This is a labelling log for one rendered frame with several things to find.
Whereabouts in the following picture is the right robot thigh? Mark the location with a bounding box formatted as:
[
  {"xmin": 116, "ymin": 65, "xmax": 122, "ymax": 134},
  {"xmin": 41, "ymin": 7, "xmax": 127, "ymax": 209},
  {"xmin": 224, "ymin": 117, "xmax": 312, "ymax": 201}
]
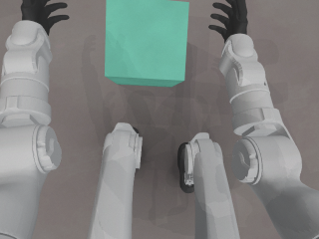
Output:
[{"xmin": 184, "ymin": 138, "xmax": 240, "ymax": 239}]

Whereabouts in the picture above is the left robot upper arm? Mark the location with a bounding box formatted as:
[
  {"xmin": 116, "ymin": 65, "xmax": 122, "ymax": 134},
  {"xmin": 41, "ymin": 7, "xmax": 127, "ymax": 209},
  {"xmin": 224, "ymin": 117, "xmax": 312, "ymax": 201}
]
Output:
[{"xmin": 0, "ymin": 123, "xmax": 62, "ymax": 239}]

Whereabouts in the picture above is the right robot forearm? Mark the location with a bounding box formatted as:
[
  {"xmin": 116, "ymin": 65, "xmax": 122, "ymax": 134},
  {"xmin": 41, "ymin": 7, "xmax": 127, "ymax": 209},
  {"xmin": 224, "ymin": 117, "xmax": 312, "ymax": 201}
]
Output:
[{"xmin": 218, "ymin": 33, "xmax": 302, "ymax": 170}]

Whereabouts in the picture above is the robot left hand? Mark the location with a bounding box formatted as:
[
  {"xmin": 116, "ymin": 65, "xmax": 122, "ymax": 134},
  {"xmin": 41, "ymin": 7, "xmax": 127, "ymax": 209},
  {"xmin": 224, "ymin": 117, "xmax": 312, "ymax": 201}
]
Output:
[{"xmin": 20, "ymin": 0, "xmax": 70, "ymax": 36}]

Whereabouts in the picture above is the right robot upper arm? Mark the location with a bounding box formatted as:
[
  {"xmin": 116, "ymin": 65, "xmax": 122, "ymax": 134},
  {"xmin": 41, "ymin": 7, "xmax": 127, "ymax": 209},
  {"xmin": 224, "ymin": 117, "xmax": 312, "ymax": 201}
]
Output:
[{"xmin": 231, "ymin": 135, "xmax": 319, "ymax": 239}]

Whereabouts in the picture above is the right robot shin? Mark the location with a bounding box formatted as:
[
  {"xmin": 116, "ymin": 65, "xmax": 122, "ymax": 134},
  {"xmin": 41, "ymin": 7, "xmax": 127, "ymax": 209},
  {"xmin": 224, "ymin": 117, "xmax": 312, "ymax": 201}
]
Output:
[{"xmin": 184, "ymin": 132, "xmax": 223, "ymax": 185}]

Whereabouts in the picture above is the carton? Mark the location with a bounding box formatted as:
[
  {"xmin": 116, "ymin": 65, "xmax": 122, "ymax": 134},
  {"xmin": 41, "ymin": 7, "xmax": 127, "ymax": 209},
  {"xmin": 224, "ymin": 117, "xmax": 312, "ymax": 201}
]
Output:
[{"xmin": 105, "ymin": 0, "xmax": 189, "ymax": 88}]

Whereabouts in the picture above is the left robot forearm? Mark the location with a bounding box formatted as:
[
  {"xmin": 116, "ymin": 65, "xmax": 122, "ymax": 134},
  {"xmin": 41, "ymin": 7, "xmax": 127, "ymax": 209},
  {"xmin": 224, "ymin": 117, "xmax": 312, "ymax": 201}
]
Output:
[{"xmin": 0, "ymin": 20, "xmax": 53, "ymax": 128}]

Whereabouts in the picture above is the robot right hand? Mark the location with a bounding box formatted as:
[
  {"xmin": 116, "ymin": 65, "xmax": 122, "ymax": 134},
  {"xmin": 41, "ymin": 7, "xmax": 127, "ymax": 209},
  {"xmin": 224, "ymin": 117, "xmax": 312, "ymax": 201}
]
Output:
[{"xmin": 208, "ymin": 0, "xmax": 248, "ymax": 44}]

